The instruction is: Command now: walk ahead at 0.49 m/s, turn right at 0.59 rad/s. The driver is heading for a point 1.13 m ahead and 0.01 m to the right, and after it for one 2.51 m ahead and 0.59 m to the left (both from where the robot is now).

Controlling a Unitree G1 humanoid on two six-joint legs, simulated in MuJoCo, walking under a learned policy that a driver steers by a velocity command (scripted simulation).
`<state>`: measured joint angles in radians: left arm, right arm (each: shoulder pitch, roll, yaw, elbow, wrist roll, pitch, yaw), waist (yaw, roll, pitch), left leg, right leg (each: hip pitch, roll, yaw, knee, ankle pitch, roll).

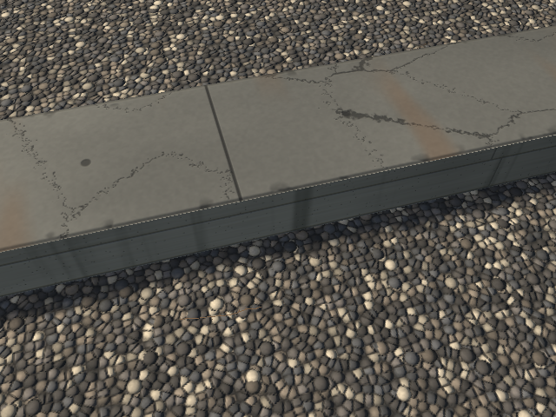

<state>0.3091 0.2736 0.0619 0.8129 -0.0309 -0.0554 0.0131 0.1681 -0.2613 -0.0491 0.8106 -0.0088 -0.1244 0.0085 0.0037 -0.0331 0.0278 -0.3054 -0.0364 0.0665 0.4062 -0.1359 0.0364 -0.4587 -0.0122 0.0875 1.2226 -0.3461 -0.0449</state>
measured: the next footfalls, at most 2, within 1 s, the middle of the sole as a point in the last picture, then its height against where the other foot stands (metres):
right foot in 0.38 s outside the picture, level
left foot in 0.94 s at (301, 329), level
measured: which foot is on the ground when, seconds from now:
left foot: down 0.00-0.38, up 0.40-0.92, down 0.94-1.00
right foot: up 0.00-0.36, down 0.38-0.96, up 0.98-1.00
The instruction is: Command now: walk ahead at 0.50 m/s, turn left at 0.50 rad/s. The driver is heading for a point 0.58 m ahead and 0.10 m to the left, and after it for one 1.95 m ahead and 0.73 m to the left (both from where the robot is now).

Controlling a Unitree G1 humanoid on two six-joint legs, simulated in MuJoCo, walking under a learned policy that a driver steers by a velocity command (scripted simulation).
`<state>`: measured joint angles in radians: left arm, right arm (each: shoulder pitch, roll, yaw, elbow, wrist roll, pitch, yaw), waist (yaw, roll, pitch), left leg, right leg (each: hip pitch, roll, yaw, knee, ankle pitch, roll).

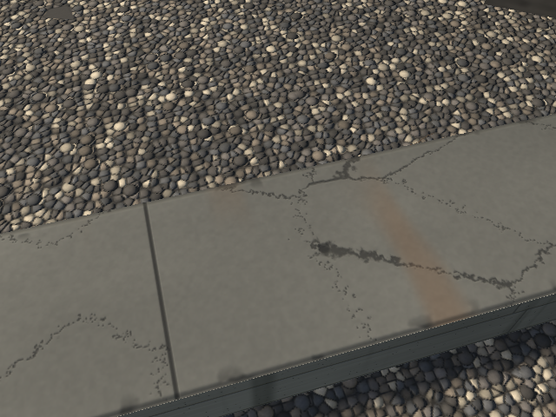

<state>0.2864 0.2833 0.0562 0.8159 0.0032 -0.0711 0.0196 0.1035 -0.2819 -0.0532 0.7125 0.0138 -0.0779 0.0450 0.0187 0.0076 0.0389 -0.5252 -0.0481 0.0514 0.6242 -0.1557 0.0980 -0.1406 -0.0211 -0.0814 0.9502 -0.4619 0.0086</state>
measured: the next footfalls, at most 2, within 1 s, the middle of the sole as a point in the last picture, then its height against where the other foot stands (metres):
right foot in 0.38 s outside the picture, level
left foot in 0.88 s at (158, 346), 0.18 m higher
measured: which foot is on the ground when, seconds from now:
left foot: down 0.00-0.38, up 0.40-0.86, down 0.88-1.00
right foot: up 0.00-0.36, down 0.38-0.90, up 0.92-1.00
